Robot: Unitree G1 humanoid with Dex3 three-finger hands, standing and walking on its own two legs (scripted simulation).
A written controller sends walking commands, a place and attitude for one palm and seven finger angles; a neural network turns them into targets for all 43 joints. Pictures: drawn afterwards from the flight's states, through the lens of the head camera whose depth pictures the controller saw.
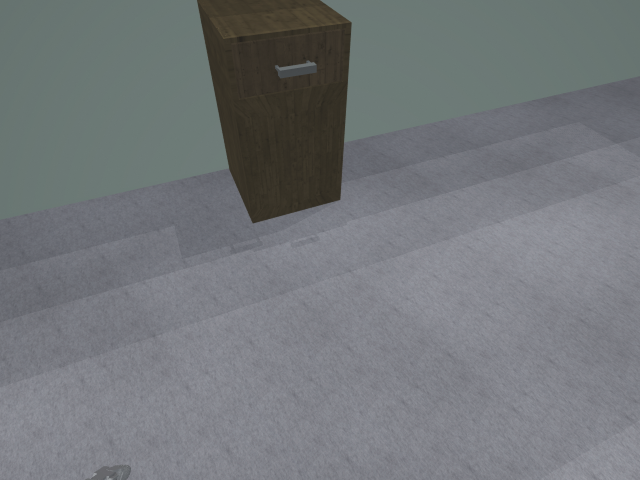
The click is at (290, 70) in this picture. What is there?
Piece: drawer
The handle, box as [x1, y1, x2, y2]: [275, 60, 316, 77]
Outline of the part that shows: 316,72 316,65 308,60 304,64 285,67 279,67 275,65 275,68 278,71 278,75 280,77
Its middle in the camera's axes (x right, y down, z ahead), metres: -0.09 -0.59 +1.34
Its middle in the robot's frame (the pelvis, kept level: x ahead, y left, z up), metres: +1.39 +0.16 -0.07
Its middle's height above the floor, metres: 0.69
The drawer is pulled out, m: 0.00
